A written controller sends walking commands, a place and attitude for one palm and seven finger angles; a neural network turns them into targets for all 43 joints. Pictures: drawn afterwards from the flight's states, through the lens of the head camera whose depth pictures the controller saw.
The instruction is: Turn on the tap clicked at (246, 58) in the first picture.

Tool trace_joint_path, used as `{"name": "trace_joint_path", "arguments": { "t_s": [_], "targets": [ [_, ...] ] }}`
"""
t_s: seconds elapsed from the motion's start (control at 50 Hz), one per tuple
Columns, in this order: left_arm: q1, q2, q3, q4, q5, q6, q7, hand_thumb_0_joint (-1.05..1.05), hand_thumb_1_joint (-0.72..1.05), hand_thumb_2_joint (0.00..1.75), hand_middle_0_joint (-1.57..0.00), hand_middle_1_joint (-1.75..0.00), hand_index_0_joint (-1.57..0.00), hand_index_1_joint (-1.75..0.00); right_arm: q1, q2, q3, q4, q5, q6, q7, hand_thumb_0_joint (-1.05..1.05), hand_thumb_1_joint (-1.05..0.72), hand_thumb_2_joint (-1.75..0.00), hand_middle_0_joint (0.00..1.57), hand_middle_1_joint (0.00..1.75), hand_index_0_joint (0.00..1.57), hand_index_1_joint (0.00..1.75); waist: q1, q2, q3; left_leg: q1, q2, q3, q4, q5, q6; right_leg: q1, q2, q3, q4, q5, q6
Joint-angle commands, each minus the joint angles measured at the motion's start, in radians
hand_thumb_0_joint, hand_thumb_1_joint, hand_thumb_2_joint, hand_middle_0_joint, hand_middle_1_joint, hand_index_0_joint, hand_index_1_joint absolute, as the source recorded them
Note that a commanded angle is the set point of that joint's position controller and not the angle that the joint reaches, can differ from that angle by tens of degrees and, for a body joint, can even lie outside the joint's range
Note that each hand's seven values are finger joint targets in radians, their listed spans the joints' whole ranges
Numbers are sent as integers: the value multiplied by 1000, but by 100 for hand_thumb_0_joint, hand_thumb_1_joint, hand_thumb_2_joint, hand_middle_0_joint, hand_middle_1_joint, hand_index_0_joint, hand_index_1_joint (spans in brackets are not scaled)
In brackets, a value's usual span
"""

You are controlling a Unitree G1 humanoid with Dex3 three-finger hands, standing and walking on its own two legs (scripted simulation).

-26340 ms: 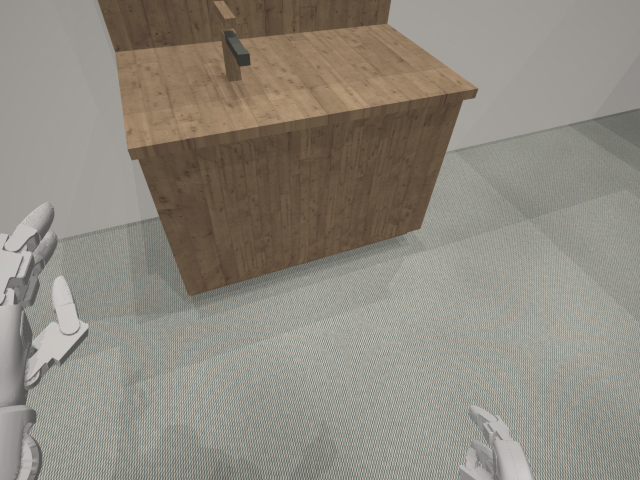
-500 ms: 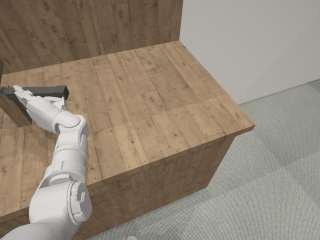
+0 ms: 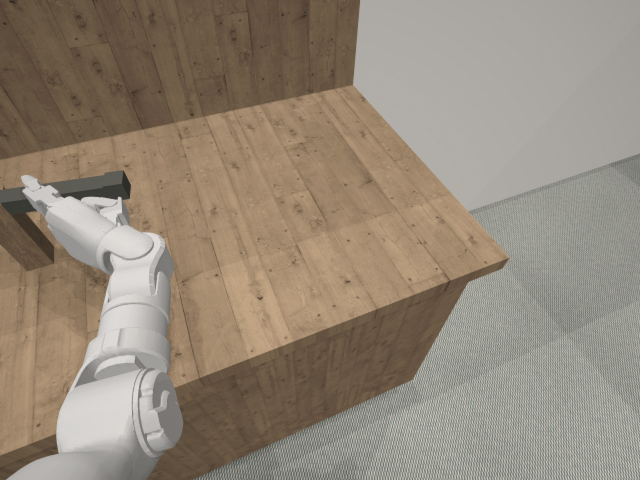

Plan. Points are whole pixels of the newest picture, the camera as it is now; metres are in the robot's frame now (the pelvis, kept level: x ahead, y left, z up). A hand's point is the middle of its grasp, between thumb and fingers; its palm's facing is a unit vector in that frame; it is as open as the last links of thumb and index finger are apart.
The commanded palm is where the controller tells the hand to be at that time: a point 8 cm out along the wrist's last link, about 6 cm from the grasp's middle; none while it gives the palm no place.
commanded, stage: lift the hand up off the lever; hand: left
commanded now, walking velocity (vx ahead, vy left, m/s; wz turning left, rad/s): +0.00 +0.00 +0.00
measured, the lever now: (117, 185) +0.48 +0.27 +0.11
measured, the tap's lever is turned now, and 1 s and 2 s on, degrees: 81 81 81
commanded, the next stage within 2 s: none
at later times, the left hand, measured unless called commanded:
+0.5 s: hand (111, 203) +0.42 +0.25 +0.13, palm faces +0.85 -0.52 -0.09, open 7.8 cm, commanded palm +0.37 +0.26 +0.14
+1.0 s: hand (107, 198) +0.41 +0.24 +0.16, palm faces +0.84 -0.54 -0.06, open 7.8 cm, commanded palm +0.35 +0.25 +0.15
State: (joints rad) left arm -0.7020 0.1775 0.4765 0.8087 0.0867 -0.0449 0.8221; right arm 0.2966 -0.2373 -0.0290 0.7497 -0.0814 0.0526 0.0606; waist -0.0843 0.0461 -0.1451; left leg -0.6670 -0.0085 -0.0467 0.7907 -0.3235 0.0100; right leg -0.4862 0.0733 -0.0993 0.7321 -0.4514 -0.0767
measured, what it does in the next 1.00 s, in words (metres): stands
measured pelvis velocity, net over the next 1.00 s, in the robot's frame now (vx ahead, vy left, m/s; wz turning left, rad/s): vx -0.01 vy -0.01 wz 0.01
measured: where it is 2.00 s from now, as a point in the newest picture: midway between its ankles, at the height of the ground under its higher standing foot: outside the picture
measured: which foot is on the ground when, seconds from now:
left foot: down 0.00-1.00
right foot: down 0.00-1.00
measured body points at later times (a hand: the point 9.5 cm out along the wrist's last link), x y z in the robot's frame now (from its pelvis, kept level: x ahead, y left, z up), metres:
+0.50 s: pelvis +0.00 -0.01 +0.01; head +0.02 -0.01 +0.46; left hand +0.38 +0.27 +0.14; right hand +0.12 -0.25 -0.12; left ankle +0.03 +0.11 -0.71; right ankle -0.06 -0.07 -0.71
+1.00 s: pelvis -0.01 -0.01 +0.01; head -0.01 -0.03 +0.46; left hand +0.36 +0.26 +0.16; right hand +0.11 -0.26 -0.11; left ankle +0.03 +0.11 -0.71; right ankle -0.06 -0.07 -0.71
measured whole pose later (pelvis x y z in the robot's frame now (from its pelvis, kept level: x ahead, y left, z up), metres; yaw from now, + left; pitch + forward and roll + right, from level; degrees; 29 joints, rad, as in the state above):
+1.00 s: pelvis -0.01 -0.01 +0.01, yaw +0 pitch +6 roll -1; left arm -0.62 0.12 0.40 0.59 0.04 0.14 0.80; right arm 0.22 -0.23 -0.02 0.76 -0.05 0.02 0.02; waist -0.04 0.06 -0.13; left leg -0.51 -0.01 -0.05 0.67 -0.27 0.00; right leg -0.34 0.07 -0.09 0.64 -0.40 -0.08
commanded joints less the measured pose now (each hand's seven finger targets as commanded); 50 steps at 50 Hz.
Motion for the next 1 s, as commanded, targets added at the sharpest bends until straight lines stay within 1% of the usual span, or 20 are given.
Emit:
{"name": "trace_joint_path", "arguments": {
  "t_s": [0.0,0.08,0.14,0.2,0.24,0.32,0.34,0.38,0.54,0.58,0.64,0.66,0.72,0.76,0.8,0.84,0.86,0.88,0.92,0.98],
  "targets": [
    [-427,179,-66,-282,38,-46,7,0,90,90,-15,-15,-15,-15,-25,-135,-47,-106,5,-43,-3,0,-90,-90,20,30,20,30,4,29,-333,366,2,-16,-32,380,28,29,-40,42,-112,470,49],
    [-395,134,-91,-298,28,-15,9,0,90,90,-15,-15,-15,-15,-43,-131,-46,-107,9,-46,-3,0,-90,-90,20,30,20,30,10,9,-309,383,5,-21,-47,385,23,29,-37,33,-122,454,46],
    [-401,165,-67,-316,29,6,11,0,90,90,-15,-15,-15,-15,-59,-134,-44,-106,11,-44,-9,0,-90,-90,20,30,20,30,19,-6,-296,366,1,-19,-59,374,24,57,-43,36,-130,468,46],
    [-414,135,-97,-336,29,14,16,0,90,90,-15,-15,-15,-15,-77,-125,-39,-109,13,-50,-10,0,-90,-90,20,30,20,30,12,-19,-288,369,0,-11,-57,368,26,59,-46,40,-139,477,50],
    [-423,165,-73,-325,38,23,17,0,90,90,-15,-15,-15,-15,-80,-128,-40,-101,12,-50,-17,0,-90,-90,20,30,20,30,15,-33,-277,357,-1,-16,-65,352,26,59,-48,40,-140,461,50],
    [-412,163,-81,-342,35,39,10,0,90,90,-15,-15,-15,-15,-91,-121,-36,-112,16,-50,-24,0,-90,-90,20,30,20,30,17,-31,-299,354,-4,-2,-60,357,29,96,-60,51,-145,522,58],
    [-415,205,-47,-336,40,43,10,0,90,90,-15,-15,-15,-15,-87,-126,-37,-104,15,-46,-27,0,-90,-90,20,30,20,30,25,-23,-295,352,-5,-10,-68,361,26,98,-58,49,-143,509,53],
    [-447,157,-95,-361,36,44,3,0,90,90,-15,-15,-15,-15,-98,-118,-34,-111,18,-52,-27,0,-90,-90,20,30,20,30,17,-5,-290,365,-6,-6,-67,354,27,86,-58,51,-148,501,54],
    [-425,207,-56,-323,25,66,-10,0,90,90,-15,-15,-15,-15,-93,-127,-33,-106,22,-53,-40,0,-90,-90,20,30,20,30,24,-31,-284,342,-12,-8,-83,317,31,116,-65,58,-165,509,61],
    [-396,185,-71,-366,15,66,-16,0,90,90,-15,-15,-15,-15,-97,-124,-32,-122,25,-55,-38,0,-90,-90,20,30,20,30,32,-22,-315,360,-14,-1,-80,343,32,142,-67,61,-163,553,64],
    [-397,177,-83,-355,14,81,-21,0,90,90,-15,-15,-15,-15,-103,-129,-34,-110,29,-56,-39,0,-90,-90,20,30,20,30,26,-21,-263,361,-9,-9,-96,329,29,120,-61,51,-174,502,56],
    [-405,146,-113,-368,6,83,-24,0,90,90,-15,-15,-15,-15,-111,-126,-31,-115,32,-60,-38,0,-90,-90,20,30,20,30,23,-10,-254,367,-9,-8,-102,316,30,108,-60,53,-182,475,55],
    [-419,143,-116,-389,-3,88,-19,0,90,90,-15,-15,-15,-15,-118,-127,-31,-113,31,-70,-41,0,-90,-90,20,30,20,30,22,-26,-256,371,-8,-5,-106,302,31,114,-62,57,-192,473,58],
    [-399,172,-86,-413,-4,89,-13,0,90,90,-15,-15,-15,-15,-120,-127,-33,-112,33,-70,-41,0,-90,-90,20,30,20,30,38,-15,-275,385,-9,-7,-114,317,29,133,-60,53,-190,471,53],
    [-390,141,-112,-430,-4,97,-11,0,90,90,-15,-15,-15,-15,-131,-122,-31,-115,31,-75,-39,0,-90,-90,20,30,20,30,40,-16,-276,390,-9,0,-114,329,27,140,-61,53,-190,489,54],
    [-355,181,-72,-432,-2,105,-7,0,90,90,-15,-15,-15,-15,-130,-124,-35,-111,31,-73,-42,0,-90,-90,20,30,20,30,58,-20,-277,389,-8,-6,-123,340,24,157,-60,50,-188,494,51],
    [-358,150,-98,-454,-6,108,-8,0,90,90,-15,-15,-15,-15,-140,-120,-32,-118,33,-74,-40,0,-90,-90,20,30,20,30,51,-18,-277,397,-8,0,-124,347,25,158,-60,49,-189,499,52],
    [-336,165,-80,-459,-9,111,-7,0,90,90,-15,-15,-15,-15,-141,-119,-33,-122,33,-75,-42,0,-90,-90,20,30,20,30,60,-34,-284,394,-7,3,-125,348,25,174,-63,51,-190,514,55],
    [-331,144,-103,-456,-10,131,-10,0,90,90,-15,-15,-15,-15,-158,-118,-29,-125,34,-75,-45,0,-90,-90,20,30,20,30,52,-58,-252,373,-8,8,-132,320,27,176,-67,55,-204,509,60],
    [-372,170,-90,-437,-13,145,-11,0,90,90,-15,-15,-15,-15,-168,-117,-23,-118,38,-77,-52,0,-90,-90,20,30,20,30,49,-64,-205,362,-8,6,-150,272,30,156,-69,62,-227,448,62]
  ]
}}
